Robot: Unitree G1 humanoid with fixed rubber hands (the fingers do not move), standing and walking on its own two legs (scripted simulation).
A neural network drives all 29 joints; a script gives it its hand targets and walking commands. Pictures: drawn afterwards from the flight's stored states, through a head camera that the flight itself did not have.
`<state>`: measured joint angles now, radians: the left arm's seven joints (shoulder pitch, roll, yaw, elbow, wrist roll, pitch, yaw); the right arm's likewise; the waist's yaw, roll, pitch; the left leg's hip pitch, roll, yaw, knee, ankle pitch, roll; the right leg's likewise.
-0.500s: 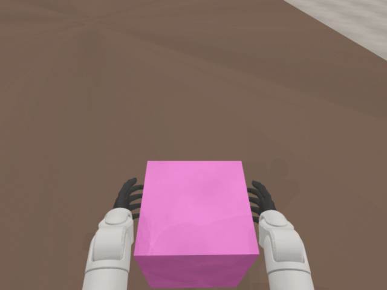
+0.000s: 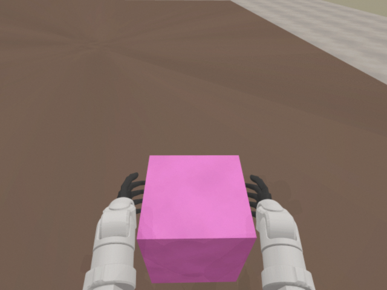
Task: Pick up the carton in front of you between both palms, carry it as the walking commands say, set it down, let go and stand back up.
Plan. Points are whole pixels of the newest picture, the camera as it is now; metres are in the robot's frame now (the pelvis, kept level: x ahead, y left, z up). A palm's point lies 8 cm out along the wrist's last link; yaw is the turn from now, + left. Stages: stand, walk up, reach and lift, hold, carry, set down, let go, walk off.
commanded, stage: set down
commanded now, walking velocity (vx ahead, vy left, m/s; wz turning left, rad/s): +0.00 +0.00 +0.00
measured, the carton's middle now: (194, 220) +0.31 +0.00 -0.02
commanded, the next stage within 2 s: none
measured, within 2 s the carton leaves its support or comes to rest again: neither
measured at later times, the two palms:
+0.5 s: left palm (138, 224) +0.36 +0.16 -0.12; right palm (241, 222) +0.37 -0.14 -0.13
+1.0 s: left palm (145, 233) +0.41 +0.16 -0.26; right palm (231, 228) +0.44 -0.14 -0.27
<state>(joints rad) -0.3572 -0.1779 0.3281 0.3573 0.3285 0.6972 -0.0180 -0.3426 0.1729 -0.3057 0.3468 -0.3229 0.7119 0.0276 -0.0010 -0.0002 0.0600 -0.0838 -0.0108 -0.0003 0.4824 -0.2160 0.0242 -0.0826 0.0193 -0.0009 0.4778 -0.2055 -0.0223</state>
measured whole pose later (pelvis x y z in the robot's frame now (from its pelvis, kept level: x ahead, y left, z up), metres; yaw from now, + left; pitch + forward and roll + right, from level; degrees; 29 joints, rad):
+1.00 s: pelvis -0.02 +0.00 -0.18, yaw +1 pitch +42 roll +1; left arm -0.80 -0.13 0.51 0.57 0.23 0.24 0.06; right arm -0.85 0.03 -0.41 0.67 -0.24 0.24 0.00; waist 0.03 0.00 -0.18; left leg -1.70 -0.03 0.00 1.43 -0.47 0.00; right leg -1.70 0.04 0.01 1.44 -0.47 -0.02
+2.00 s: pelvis -0.04 -0.01 -0.39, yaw +2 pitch +41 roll +3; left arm -1.34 0.12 0.42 0.78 -0.02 0.24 0.17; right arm -1.48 -0.30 -0.13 0.96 -0.01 0.26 -0.08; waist 0.06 0.03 0.28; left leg -2.25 -0.06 0.02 2.15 -0.62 -0.04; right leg -2.28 0.04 0.00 2.18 -0.62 -0.03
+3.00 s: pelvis -0.06 -0.01 -0.41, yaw +3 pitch +31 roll +4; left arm -1.50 0.21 0.50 1.03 0.04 0.17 0.02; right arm -1.58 -0.33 -0.26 1.07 -0.15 0.19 0.08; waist 0.04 0.05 0.50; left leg -2.18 -0.08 0.02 2.24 -0.60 -0.05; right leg -2.21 0.04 0.01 2.28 -0.61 -0.04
